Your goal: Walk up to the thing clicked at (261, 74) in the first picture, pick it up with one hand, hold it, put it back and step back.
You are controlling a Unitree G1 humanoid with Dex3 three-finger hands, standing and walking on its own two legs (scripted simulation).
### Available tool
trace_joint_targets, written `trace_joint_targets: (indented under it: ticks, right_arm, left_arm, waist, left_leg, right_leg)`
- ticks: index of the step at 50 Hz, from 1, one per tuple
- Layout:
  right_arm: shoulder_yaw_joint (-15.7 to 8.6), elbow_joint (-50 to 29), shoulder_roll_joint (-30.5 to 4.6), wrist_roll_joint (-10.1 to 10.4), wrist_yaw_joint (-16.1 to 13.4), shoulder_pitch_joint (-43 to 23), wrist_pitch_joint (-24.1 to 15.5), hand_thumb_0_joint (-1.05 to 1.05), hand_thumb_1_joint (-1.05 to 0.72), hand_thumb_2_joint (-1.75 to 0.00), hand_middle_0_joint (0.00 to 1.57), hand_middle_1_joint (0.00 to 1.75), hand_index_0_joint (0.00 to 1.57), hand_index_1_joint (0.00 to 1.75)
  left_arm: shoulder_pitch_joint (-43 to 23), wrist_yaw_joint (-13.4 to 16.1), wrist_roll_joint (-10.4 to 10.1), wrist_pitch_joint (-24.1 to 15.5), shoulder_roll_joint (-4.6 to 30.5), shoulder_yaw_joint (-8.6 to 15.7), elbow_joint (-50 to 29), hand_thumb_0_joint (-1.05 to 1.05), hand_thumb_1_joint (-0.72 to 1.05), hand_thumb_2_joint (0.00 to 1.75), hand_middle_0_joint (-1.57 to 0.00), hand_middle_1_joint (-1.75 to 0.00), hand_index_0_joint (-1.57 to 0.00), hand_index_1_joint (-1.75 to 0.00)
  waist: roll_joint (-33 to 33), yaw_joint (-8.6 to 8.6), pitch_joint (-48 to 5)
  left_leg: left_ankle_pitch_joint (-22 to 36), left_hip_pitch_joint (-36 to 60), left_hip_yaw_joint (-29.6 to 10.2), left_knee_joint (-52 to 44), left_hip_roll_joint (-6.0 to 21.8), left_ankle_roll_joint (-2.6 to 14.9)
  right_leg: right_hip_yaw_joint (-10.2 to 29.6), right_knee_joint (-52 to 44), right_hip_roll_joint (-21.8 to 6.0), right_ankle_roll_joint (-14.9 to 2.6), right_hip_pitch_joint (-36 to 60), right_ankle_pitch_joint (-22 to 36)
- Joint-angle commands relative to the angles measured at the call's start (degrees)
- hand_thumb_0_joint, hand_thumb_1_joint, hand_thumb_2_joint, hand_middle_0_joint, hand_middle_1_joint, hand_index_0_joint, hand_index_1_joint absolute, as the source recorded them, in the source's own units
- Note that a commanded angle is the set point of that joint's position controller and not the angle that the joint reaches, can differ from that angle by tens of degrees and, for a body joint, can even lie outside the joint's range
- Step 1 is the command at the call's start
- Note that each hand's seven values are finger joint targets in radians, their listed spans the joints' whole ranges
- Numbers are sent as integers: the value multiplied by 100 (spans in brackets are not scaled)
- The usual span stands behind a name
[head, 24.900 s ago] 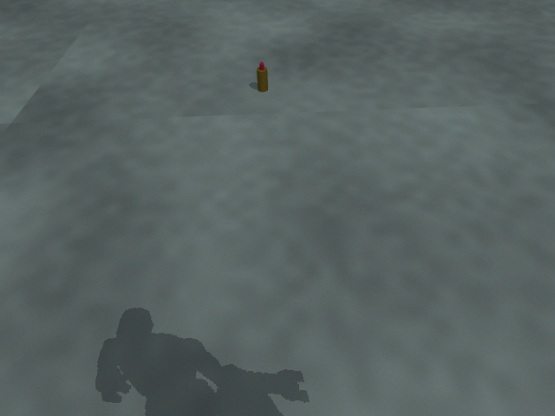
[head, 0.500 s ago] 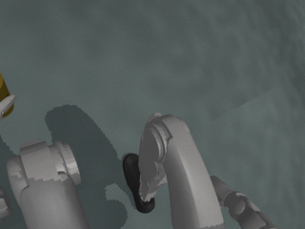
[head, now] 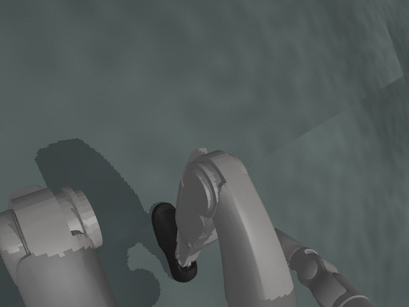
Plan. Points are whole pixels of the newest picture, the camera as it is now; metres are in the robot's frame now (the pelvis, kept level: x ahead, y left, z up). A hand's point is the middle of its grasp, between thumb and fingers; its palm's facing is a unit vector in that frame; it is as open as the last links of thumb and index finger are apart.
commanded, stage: loosen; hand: left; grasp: from the side
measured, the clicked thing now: out of the picture +0.45 +0.27 -0.18
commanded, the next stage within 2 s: open in 0.06 s
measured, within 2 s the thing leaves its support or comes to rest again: rests again in 0.42 s
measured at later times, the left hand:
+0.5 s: hand out of the picture +0.45 +0.27 -0.17, palm faces +0.26 -0.96 +0.01, open 13.4 cm
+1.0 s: hand out of the picture +0.41 +0.34 -0.10, palm faces +0.24 -0.97 -0.06, open 17.1 cm
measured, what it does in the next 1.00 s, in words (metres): stands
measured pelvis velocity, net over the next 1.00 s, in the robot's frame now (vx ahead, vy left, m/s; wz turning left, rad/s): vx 0.00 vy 0.00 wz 0.02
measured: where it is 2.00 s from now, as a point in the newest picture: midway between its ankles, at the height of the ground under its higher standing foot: (131, 284)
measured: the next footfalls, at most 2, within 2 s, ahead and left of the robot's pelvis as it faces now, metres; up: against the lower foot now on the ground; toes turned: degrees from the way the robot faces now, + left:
none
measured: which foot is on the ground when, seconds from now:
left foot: down 0.00-1.00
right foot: down 0.00-1.00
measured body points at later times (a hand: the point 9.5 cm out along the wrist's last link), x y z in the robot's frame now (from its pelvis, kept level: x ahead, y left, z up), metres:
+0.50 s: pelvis +0.00 +0.00 +0.00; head +0.23 +0.19 +0.33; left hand +0.43 +0.32 -0.16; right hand +0.16 -0.24 -0.04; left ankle +0.08 +0.12 -0.26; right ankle +0.13 -0.12 -0.26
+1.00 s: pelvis +0.00 +0.00 +0.02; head +0.20 +0.17 +0.38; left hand +0.40 +0.39 -0.09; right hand +0.17 -0.25 -0.04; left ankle +0.08 +0.12 -0.26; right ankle +0.13 -0.12 -0.26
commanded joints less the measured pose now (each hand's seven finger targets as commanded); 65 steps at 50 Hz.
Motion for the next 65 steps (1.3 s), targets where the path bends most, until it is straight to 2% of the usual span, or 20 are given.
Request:
trace_joint_targets:
  ticks: [1,13,18,27,33,38,40,41,44,46,49,50,51,52,53,55,57,58,61,65]
  right_arm:
    - [-591,-25,-2040,-33,-104,353,59,0,-91,-90,20,30,20,30]
    - [-598,-8,-2083,-35,-122,274,62,0,-93,-90,20,30,20,30]
    - [-590,-138,-2130,32,-112,255,120,0,-92,-90,20,30,20,30]
    - [-556,-220,-2107,51,-105,179,40,0,-89,-90,20,30,20,30]
    - [-593,-194,-2140,34,-169,236,95,0,-90,-90,20,30,20,30]
    - [-841,-207,-2089,116,-236,497,244,0,-91,-90,20,30,20,30]
    - [-1030,-256,-2085,226,-258,560,288,0,-92,-90,20,30,20,30]
    - [-1126,-316,-2079,311,-267,543,277,0,-92,-91,20,30,20,30]
    - [-1298,-104,-1892,561,-295,749,265,0,-90,-90,20,30,20,30]
    - [-1367,-209,-1882,705,-326,786,221,0,-89,-90,20,30,20,30]
    - [-1468,-222,-1781,823,-311,911,168,0,-83,-89,20,30,20,30]
    - [-1727,-100,-1520,993,-354,1098,267,0,-91,-92,20,30,20,30]
    - [-1764,-271,-1508,1056,-365,1077,327,0,-93,-92,20,30,20,30]
    - [-1905,-282,-1579,1124,-378,1139,366,0,-93,-92,20,30,20,30]
    - [-1924,-307,-1480,1188,-369,1157,412,0,-93,-92,20,30,20,30]
    - [-2123,-414,-1445,1301,-432,1280,498,0,-96,-93,20,30,20,30]
    - [-2318,-403,-1370,1423,-471,1492,597,0,-90,-90,20,30,20,30]
    - [-2307,-353,-1174,1457,-473,1573,628,0,-90,-90,20,30,20,30]
    - [-2535,-355,-1016,1625,-523,1679,685,0,-90,-90,20,30,20,30]
    - [-2929,-403,-923,1825,-569,1810,699,0,-89,-90,20,30,20,30]
  left_arm:
    - [-1803,38,-78,-754,985,99,-1247,0,34,117,-128,-130,-129,-130]
    - [-1668,12,-79,-741,947,44,-1119,0,-26,35,-60,-49,-60,-49]
    - [-1286,-57,-101,-531,630,-94,-443,0,-37,27,-52,-40,-52,-40]
    - [-1655,-129,-233,-692,786,-21,-661,0,-37,17,-23,-17,-23,-17]
    - [-1506,-224,-201,-783,1558,526,-1301,0,-42,7,-9,-3,-8,-3]
    - [-993,-428,-213,-433,1986,1072,-2522,0,-47,5,-9,-2,-8,-2]
    - [-706,-624,-231,-99,1471,784,-2542,0,-47,6,-9,-3,-8,-3]
    - [-916,-734,-237,47,1158,425,-2792,0,-47,6,-11,-4,-10,-4]
    - [-71,-1084,-352,664,196,-200,-1874,0,-47,8,-12,-7,-11,-7]
    - [-314,-1188,-540,859,310,-59,-2045,0,-52,5,-6,-4,-7,-3]
    - [-1178,-1257,-795,900,643,224,-2995,0,-46,7,-4,-1,-3,-1]
    - [-525,-969,351,1363,1675,465,-2397,0,-52,5,-8,-4,-7,-4]
    - [-878,-895,286,1576,1304,330,-2561,0,-52,6,-8,-4,-7,-4]
    - [-927,-823,293,1664,1409,551,-2850,0,-53,7,-8,-5,-7,-5]
    - [-1085,-781,351,1773,1269,377,-3002,0,-55,9,-8,-5,-6,-6]
    - [-694,-591,510,2121,1972,984,-3684,0,-58,9,-9,-6,-7,-7]
    - [-371,-464,635,2494,1976,963,-3945,0,-50,13,-7,-8,-7,-8]
    - [-590,-430,649,2642,1648,754,-4325,0,-51,8,-6,-6,-5,-6]
    - [87,-259,690,3162,1240,749,-4343,0,-56,5,-5,-5,-5,-5]
    - [937,-153,663,3836,-41,66,-4458,0,-53,7,-6,-6,-6,-6]
  waist:
    - [3407,-681,-3696]
    - [3542,-700,-3551]
    - [2998,-743,-3126]
    - [2954,-777,-3081]
    - [3614,-403,-3516]
    - [4461,22,-4517]
    - [4580,-20,-4536]
    - [4509,-88,-4422]
    - [3472,-190,-3664]
    - [2745,-145,-3459]
    - [2751,26,-4034]
    - [3388,584,-4643]
    - [3486,379,-4623]
    - [3644,449,-4855]
    - [3743,484,-4889]
    - [4347,894,-5576]
    - [4477,1012,-5633]
    - [4363,948,-5546]
    - [3910,1106,-5512]
    - [3014,998,-5388]
  left_leg:
    - [1083,2515,510,-1727,359,-76]
    - [1014,2606,465,-1807,396,-113]
    - [660,2182,368,-1926,369,-59]
    - [394,2088,385,-1871,355,-13]
    - [798,2586,452,-1958,427,-100]
    - [1619,3409,578,-2197,456,-215]
    - [1657,3511,592,-2350,455,-246]
    - [1446,3327,609,-2423,445,-229]
    - [804,2390,715,-2353,374,-59]
    - [390,1731,778,-2211,324,103]
    - [271,1759,835,-2135,271,166]
    - [529,2594,976,-2584,306,73]
    - [475,2610,891,-2762,353,48]
    - [470,2871,856,-2911,375,17]
    - [303,2844,871,-3045,369,10]
    - [534,3361,1003,-3299,361,-23]
    - [570,3349,1190,-3461,321,-12]
    - [698,3275,1247,-3461,301,-4]
    - [895,3212,1364,-3588,242,33]
    - [577,3207,1402,-3941,205,132]
  right_leg:
    - [-456,-1004,273,-385,1850,1411]
    - [-524,-986,289,-404,1687,1361]
    - [-613,-1081,289,-404,1506,1093]
    - [-589,-1119,322,-407,1435,917]
    - [-497,-992,300,-444,1619,1136]
    - [-360,-889,238,-513,1783,1543]
    - [-351,-892,211,-540,1542,1544]
    - [-347,-894,185,-558,1353,1429]
    - [-322,-1138,195,-503,1068,1044]
    - [-269,-1343,199,-448,1161,808]
    - [-169,-1351,198,-451,1353,707]
    - [-7,-1428,118,-515,1161,606]
    - [-20,-1417,129,-534,1018,526]
    - [-5,-1350,91,-556,878,523]
    - [45,-1390,94,-569,845,427]
    - [185,-1410,51,-601,999,533]
    - [334,-1491,41,-643,955,496]
    - [383,-1578,45,-652,953,600]
    - [478,-1797,19,-672,918,657]
    - [582,-2361,-28,-646,955,401]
